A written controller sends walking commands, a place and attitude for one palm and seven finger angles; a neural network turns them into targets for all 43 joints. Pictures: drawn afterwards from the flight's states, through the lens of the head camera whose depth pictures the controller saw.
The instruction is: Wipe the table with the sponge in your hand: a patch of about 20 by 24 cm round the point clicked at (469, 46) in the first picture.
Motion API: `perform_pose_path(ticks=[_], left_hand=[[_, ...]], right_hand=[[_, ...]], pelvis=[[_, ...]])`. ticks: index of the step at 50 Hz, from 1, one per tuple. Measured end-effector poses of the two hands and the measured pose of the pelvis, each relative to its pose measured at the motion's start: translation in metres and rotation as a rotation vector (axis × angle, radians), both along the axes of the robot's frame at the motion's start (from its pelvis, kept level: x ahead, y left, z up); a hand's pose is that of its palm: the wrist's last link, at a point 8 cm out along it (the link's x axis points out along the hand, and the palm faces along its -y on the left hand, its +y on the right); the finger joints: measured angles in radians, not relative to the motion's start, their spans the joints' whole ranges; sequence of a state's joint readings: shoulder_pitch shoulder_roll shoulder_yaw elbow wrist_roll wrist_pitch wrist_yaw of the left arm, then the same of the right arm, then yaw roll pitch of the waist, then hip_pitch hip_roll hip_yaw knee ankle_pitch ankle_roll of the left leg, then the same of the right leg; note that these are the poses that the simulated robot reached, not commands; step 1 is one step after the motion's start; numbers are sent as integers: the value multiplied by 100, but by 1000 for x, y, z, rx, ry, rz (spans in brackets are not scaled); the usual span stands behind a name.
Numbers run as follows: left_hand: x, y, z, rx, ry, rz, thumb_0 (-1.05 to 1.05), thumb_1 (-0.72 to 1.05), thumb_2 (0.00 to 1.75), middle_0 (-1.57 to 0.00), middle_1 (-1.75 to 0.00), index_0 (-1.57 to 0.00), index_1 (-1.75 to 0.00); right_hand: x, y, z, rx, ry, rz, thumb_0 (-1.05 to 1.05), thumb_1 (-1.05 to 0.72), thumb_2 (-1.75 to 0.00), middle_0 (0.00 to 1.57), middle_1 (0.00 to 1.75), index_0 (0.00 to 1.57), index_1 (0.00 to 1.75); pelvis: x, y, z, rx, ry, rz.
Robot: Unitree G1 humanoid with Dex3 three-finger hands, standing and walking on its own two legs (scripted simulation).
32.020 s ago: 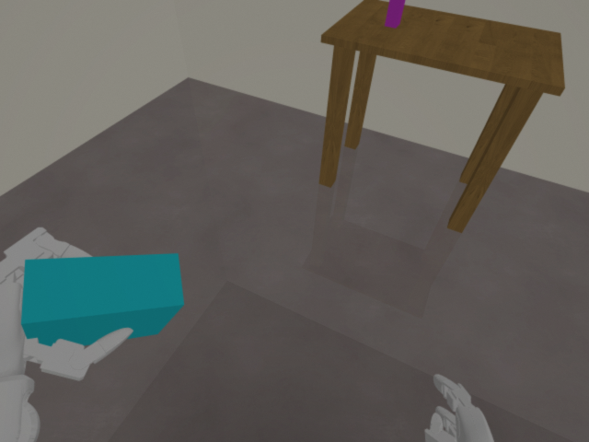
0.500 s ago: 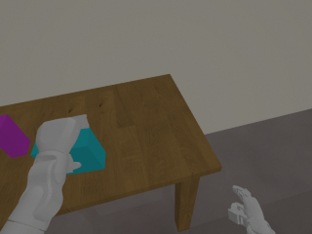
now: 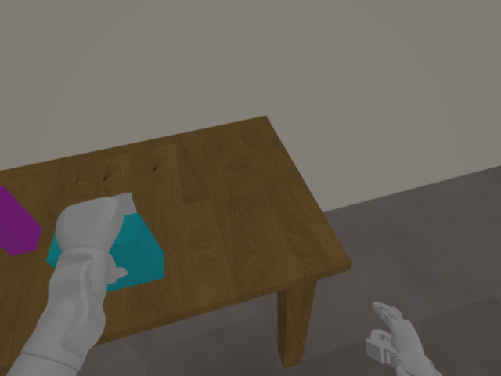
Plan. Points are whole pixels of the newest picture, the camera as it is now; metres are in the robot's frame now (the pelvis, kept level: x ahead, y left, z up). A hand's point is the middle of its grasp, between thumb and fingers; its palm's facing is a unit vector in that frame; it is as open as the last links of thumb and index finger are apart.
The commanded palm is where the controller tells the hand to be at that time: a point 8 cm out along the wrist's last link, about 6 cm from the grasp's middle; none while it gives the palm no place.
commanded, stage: lower the sponge onto the table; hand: left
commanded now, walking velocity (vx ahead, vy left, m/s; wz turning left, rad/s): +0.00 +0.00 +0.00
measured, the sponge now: (118, 262) +0.26 +0.28 +0.03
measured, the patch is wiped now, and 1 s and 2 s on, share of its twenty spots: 0.00 0.10 0.45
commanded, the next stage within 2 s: wipe forward along the first lane in 0.44 s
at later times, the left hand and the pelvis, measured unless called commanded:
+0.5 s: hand (117, 251) +0.26 +0.27 +0.08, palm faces +0.03 -0.11 -0.99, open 9.8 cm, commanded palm +0.23 +0.27 +0.13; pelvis +0.01 +0.00 +0.00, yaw +0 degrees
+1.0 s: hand (116, 232) +0.30 +0.29 +0.07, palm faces -0.03 -0.05 -1.00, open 9.8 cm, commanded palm +0.28 +0.29 +0.11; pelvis +0.00 +0.00 +0.00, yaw +1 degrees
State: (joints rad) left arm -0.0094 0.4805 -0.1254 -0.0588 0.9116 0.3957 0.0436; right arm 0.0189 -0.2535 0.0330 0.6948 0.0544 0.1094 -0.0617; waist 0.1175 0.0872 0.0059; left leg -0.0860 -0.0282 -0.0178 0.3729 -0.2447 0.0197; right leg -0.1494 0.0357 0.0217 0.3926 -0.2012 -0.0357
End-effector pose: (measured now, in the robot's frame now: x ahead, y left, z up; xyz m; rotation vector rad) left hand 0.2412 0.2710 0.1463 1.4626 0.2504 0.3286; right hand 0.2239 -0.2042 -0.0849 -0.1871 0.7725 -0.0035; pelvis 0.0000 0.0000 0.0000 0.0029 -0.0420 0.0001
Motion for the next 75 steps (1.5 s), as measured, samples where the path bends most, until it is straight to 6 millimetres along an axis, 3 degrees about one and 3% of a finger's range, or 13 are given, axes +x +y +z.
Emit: perform_pose_path(ticks=[5, 10, 13, 21, 37, 60, 75], left_hand=[[3, -2, 3, -28, 11, 36, 0, -50, 106, -78, -138, -78, -138], [0, -15, -17, -64, 90, 5, 0, -50, 106, -77, -138, -78, -138], [-2, -17, -18, -42, 85, -26, 0, -50, 106, -77, -138, -78, -138], [-4, -6, -17, -31, 30, 25, 0, -50, 107, -78, -138, -78, -138], [5, -3, -19, -6, 62, 32, -1, -50, 107, -78, -138, -78, -138], [55, 19, -23, 37, 119, 19, -1, -52, 107, -79, -137, -80, -136], [89, 34, -22, 50, 138, 16, 0, -53, 108, -80, -137, -80, -136]], right_hand=[[0, 0, -2, 36, -8, -15, 1, -90, -90, 20, 30, 20, 30], [2, -1, -4, 33, -3, -10, 1, -90, -90, 20, 30, 20, 30], [2, -3, -3, 16, 2, -5, 1, -90, -90, 20, 30, 20, 30], [6, -6, -1, 12, 3, -7, 1, -90, -90, 20, 30, 20, 30], [8, -6, -3, 9, 6, -8, 1, -90, -90, 20, 30, 20, 30], [-47, -37, -26, -41, 133, -99, 1, -90, -90, 20, 30, 20, 30], [-77, -45, -33, -64, 199, -138, 1, -90, -90, 20, 30, 21, 30]], pelvis=[[3, 3, 1, 1, 10, -2], [4, 4, 0, 3, 18, -3], [5, 3, 0, 3, 19, -5], [8, 0, -1, 1, 17, -4], [7, -1, -1, 1, 30, 6], [0, -4, -4, -2, 94, 17], [-7, -5, -6, -5, 132, 23]])
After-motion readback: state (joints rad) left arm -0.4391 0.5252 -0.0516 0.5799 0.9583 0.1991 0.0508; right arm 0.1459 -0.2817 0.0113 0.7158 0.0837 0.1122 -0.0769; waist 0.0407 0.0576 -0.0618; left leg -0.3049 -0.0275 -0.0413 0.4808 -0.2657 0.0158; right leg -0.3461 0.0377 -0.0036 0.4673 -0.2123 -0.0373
